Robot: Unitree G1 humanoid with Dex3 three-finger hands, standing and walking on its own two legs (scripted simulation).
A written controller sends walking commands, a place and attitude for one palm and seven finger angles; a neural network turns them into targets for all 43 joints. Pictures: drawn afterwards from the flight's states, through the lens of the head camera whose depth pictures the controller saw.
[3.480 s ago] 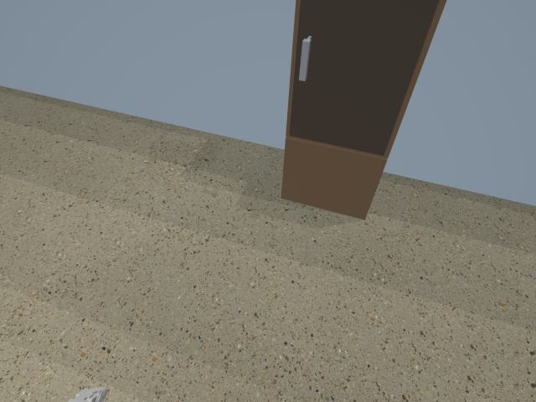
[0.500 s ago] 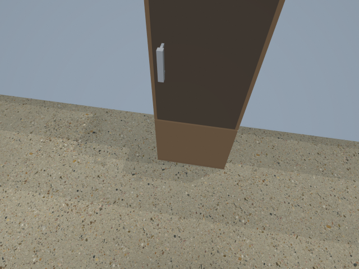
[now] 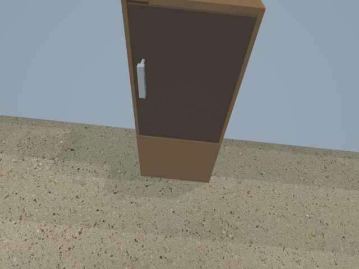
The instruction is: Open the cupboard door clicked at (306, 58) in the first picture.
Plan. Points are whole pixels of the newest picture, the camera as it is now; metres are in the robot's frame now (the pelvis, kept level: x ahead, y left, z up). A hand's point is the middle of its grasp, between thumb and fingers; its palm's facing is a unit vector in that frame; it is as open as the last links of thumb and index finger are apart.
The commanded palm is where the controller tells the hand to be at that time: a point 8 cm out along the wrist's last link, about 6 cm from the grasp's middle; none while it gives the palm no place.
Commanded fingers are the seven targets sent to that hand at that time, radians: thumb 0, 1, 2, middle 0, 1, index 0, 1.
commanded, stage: take the last steps up to it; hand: left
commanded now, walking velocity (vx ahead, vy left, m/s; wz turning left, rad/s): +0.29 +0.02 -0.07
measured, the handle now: (142, 78) +0.75 +0.19 +0.01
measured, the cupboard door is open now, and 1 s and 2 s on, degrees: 0 0 0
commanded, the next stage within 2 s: come to a stop and stand still in 0.38 s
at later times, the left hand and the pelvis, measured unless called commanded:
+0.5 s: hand (139, 228) +0.26 +0.12 -0.17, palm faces -0.01 -0.98 -0.19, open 7.4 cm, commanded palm none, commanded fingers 0.00 0.90 0.90 -0.20 -0.30 -0.20 -0.30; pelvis +0.16 -0.04 -0.01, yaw -1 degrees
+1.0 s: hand (111, 241) +0.23 +0.20 -0.19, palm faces +0.06 -0.98 -0.20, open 7.4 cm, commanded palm none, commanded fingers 0.00 0.90 0.90 -0.20 -0.30 -0.20 -0.30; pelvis +0.20 +0.00 +0.00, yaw -1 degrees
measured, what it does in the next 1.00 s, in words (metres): walks ahead: right foot, then left foot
